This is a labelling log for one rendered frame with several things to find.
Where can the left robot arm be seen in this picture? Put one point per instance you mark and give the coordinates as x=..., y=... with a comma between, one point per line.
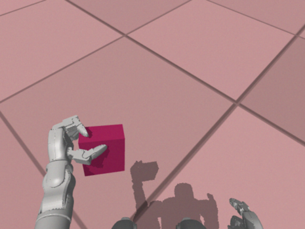
x=57, y=204

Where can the carton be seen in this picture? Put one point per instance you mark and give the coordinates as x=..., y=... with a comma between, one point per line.
x=113, y=158

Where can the left robot hand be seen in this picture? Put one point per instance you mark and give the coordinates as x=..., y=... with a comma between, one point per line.
x=60, y=145

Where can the right robot hand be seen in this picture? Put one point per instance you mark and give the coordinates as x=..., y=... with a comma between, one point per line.
x=250, y=219

